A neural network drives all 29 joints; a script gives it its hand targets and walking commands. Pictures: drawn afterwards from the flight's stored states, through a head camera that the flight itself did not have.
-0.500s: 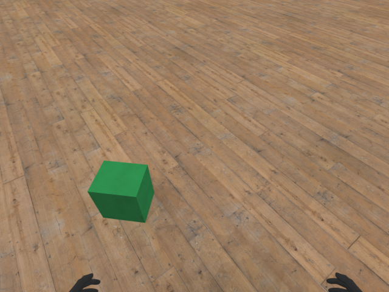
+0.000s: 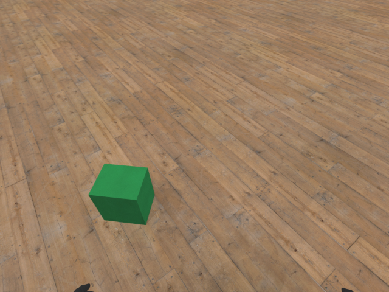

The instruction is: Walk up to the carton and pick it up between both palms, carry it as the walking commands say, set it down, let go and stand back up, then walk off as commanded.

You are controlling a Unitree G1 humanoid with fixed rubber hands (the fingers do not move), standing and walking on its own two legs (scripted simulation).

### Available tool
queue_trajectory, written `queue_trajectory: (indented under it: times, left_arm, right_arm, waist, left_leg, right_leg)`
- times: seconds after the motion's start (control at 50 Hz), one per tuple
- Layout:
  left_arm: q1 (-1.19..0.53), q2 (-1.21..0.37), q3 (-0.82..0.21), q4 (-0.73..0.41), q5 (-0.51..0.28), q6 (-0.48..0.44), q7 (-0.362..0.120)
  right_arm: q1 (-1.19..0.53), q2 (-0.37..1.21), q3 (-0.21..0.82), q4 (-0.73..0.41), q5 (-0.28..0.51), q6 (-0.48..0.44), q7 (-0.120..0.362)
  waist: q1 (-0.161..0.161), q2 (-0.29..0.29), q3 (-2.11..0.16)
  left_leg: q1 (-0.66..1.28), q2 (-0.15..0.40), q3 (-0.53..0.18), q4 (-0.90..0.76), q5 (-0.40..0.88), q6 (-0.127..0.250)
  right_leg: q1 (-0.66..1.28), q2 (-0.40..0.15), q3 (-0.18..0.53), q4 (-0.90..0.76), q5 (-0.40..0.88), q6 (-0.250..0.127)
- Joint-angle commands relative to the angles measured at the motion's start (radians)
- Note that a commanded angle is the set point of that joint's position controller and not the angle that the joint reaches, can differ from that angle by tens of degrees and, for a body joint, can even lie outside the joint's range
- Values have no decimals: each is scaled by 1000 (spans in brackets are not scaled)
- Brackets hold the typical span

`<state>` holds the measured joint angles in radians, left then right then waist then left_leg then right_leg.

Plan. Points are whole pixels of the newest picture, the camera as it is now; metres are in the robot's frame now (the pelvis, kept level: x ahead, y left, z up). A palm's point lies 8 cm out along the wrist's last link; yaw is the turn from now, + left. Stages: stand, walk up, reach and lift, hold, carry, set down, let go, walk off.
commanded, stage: stand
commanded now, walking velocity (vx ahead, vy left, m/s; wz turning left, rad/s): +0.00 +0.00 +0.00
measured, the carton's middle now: (125, 194) +0.75 +0.46 -0.64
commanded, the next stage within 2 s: walk up in 1.62 s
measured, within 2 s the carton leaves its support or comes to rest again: neither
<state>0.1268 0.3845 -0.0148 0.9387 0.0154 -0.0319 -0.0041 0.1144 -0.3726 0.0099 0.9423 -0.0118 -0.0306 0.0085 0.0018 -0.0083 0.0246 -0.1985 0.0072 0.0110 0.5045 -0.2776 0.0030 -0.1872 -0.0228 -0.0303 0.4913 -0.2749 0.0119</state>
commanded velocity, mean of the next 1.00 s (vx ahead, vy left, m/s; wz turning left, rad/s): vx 0.00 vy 0.00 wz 0.00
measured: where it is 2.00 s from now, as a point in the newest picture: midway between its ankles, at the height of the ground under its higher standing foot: outside the picture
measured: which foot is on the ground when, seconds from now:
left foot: down 0.00-1.00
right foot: down 0.00-1.00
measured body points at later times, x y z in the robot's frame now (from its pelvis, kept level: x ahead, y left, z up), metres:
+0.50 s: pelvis +0.00 +0.00 +0.01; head -0.01 +0.00 +0.46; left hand +0.09 +0.31 -0.11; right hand +0.10 -0.31 -0.11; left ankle +0.00 +0.12 -0.74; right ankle -0.01 -0.13 -0.74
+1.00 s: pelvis +0.00 -0.01 +0.01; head +0.01 -0.01 +0.46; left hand +0.08 +0.31 -0.11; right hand +0.09 -0.32 -0.11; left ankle +0.00 +0.12 -0.74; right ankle -0.01 -0.13 -0.74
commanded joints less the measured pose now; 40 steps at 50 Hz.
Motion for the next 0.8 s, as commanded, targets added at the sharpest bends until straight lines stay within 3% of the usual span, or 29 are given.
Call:
queue_trajectory:
  times: [0.0,0.04,0.06,0.1,0.14,0.18,0.2,0.24,0.26,0.28,0.32,0.36,0.38,0.42,0.46,0.5,0.54,0.58,0.6,0.64,0.66,0.68,0.7,0.72,0.76,0.78]
  left_arm:
    - [-70,197,49,-21,-3,-22,5]
    - [-51,165,37,-4,2,-12,5]
    - [-47,188,39,9,-8,-14,7]
    - [-75,196,47,16,5,-7,8]
    - [-38,186,45,43,-5,-12,6]
    - [-64,176,40,45,-5,-4,7]
    - [-46,181,46,48,-7,-2,6]
    - [-50,159,35,61,5,-8,11]
    - [-69,170,38,56,0,-14,8]
    - [-53,172,37,54,-5,-13,6]
    - [-69,176,42,66,-3,-3,10]
    - [-62,154,34,71,-7,-4,5]
    - [-69,182,40,72,-6,-8,4]
    - [-57,159,36,84,-7,1,1]
    - [-53,188,38,99,3,-1,6]
    - [-33,167,32,95,-4,2,7]
    - [-54,173,36,90,-4,-5,9]
    - [-67,188,34,95,-2,-5,8]
    - [-29,196,43,105,-8,-6,5]
    - [-50,182,44,93,7,-4,6]
    - [-26,183,43,94,-3,-6,9]
    - [-43,198,49,111,-7,-5,10]
    - [-38,169,41,108,-3,-4,10]
    - [-28,180,38,110,-5,-5,4]
    - [-57,176,46,93,-1,-4,8]
    - [-36,202,47,110,-10,-4,8]
  right_arm:
    - [-66,-153,-37,-23,-6,-8,-2]
    - [-68,-199,-45,-9,-1,-6,-11]
    - [-52,-197,-45,-4,4,-8,-6]
    - [-82,-177,-39,10,5,-4,-7]
    - [-43,-186,-39,32,1,-8,-6]
    - [-67,-182,-40,35,7,-8,-9]
    - [-53,-188,-33,35,2,-13,-5]
    - [-41,-183,-37,50,8,-11,-10]
    - [-59,-180,-34,53,-1,-6,-8]
    - [-69,-181,-35,54,-2,-8,-9]
    - [-85,-184,-35,51,-1,-3,-6]
    - [-78,-188,-34,62,1,-8,-9]
    - [-77,-186,-33,73,-1,-7,-9]
    - [-68,-209,-37,80,-1,-6,-14]
    - [-45,-182,-31,93,7,-1,-16]
    - [-61,-198,-35,84,6,-2,-12]
    - [-59,-182,-31,90,2,0,-12]
    - [-77,-178,-32,73,4,0,-7]
    - [-37,-175,-35,90,1,3,-7]
    - [-49,-195,-41,93,-3,4,-12]
    - [-49,-213,-43,98,2,2,-8]
    - [-42,-185,-32,101,-4,-1,-7]
    - [-55,-195,-39,101,-3,2,-12]
    - [-65,-208,-37,90,5,3,-9]
    - [-82,-161,-29,84,3,0,-8]
    - [-41,-152,-23,98,-2,5,-3]
  waist:
    - [0,-7,-53]
    - [4,50,-56]
    - [8,19,-34]
    - [3,48,-2]
    - [7,5,-34]
    - [-7,27,10]
    - [4,42,-36]
    - [-8,-6,-52]
    - [-6,25,-75]
    - [4,-25,-80]
    - [11,20,-69]
    - [8,-20,-78]
    - [14,-3,-45]
    - [3,36,-20]
    - [-1,3,1]
    - [-10,32,7]
    - [4,20,-22]
    - [-10,-10,-30]
    - [-1,31,-23]
    - [-4,-43,-20]
    - [4,38,-15]
    - [-11,-12,-30]
    - [0,-39,-29]
    - [4,19,-32]
    - [-1,61,1]
    - [0,0,-52]
  left_leg:
    - [43,107,-81,-126,235,33]
    - [49,111,-92,-145,196,30]
    - [25,115,-90,-148,210,32]
    - [25,107,-76,-154,203,21]
    - [51,108,-84,-175,185,27]
    - [40,118,-85,-184,183,35]
    - [38,116,-74,-174,196,29]
    - [74,122,-87,-175,211,28]
    - [89,117,-81,-174,238,25]
    - [104,122,-83,-168,263,24]
    - [81,117,-73,-180,239,23]
    - [64,125,-88,-193,218,29]
    - [80,118,-91,-208,219,21]
    - [80,120,-79,-200,193,24]
    - [47,128,-91,-209,201,25]
    - [71,129,-89,-204,169,28]
    - [86,123,-96,-201,173,29]
    - [65,121,-96,-215,125,21]
    - [57,113,-80,-210,113,23]
    - [81,122,-88,-207,141,22]
    - [59,115,-81,-188,134,29]
    - [49,118,-90,-204,149,31]
    - [67,129,-92,-207,159,28]
    - [61,119,-87,-202,156,24]
    - [49,115,-79,-195,143,24]
    - [84,127,-89,-222,178,22]
  right_leg:
    - [25,-96,79,-116,192,-43]
    - [50,-106,90,-143,190,-42]
    - [49,-101,84,-147,166,-39]
    - [34,-94,72,-160,190,-33]
    - [57,-108,89,-167,154,-38]
    - [23,-108,78,-179,164,-43]
    - [75,-102,78,-183,178,-37]
    - [77,-106,77,-178,213,-37]
    - [75,-108,78,-167,196,-40]
    - [68,-99,72,-178,201,-34]
    - [93,-112,70,-175,224,-39]
    - [97,-112,65,-181,227,-31]
    - [57,-108,79,-185,148,-33]
    - [48,-112,92,-200,170,-42]
    - [66,-117,74,-188,203,-38]
    - [42,-110,68,-199,199,-29]
    - [40,-103,83,-213,125,-38]
    - [44,-106,79,-220,128,-34]
    - [53,-109,92,-234,91,-28]
    - [57,-111,77,-220,118,-31]
    - [60,-122,96,-231,146,-36]
    - [81,-122,91,-211,163,-38]
    - [76,-122,81,-217,187,-39]
    - [74,-115,88,-231,157,-31]
    - [59,-120,96,-225,189,-37]
    - [89,-117,67,-198,164,-37]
